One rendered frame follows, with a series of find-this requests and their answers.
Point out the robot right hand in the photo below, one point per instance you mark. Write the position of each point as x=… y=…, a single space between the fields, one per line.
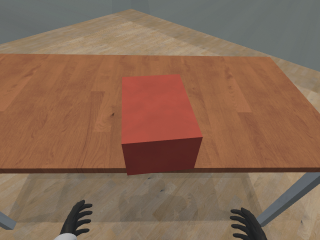
x=252 y=227

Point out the carton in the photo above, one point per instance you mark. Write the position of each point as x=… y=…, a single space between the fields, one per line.
x=159 y=130

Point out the table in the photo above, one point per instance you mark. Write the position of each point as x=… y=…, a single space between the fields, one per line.
x=62 y=114

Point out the robot left hand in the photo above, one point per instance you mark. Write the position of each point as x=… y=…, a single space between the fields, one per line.
x=71 y=223

